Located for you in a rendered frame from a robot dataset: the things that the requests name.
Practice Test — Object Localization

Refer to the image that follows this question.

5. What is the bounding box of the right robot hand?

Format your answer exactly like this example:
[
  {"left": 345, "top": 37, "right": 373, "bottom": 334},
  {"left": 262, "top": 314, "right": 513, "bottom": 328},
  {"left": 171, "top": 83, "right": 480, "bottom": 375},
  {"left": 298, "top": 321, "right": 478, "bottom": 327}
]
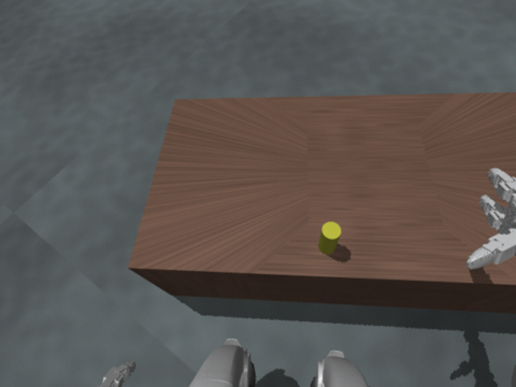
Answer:
[{"left": 466, "top": 168, "right": 516, "bottom": 269}]

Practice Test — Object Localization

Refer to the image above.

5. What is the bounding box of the can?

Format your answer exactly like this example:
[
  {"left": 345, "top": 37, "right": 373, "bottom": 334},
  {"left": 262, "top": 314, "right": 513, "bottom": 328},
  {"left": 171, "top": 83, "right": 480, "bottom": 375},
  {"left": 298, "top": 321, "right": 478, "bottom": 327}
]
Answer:
[{"left": 318, "top": 222, "right": 341, "bottom": 255}]

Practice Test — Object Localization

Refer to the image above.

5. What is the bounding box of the left robot hand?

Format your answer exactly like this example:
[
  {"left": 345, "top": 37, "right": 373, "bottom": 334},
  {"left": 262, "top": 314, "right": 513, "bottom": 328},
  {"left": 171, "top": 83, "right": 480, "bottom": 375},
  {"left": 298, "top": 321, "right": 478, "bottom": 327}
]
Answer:
[{"left": 98, "top": 361, "right": 135, "bottom": 387}]

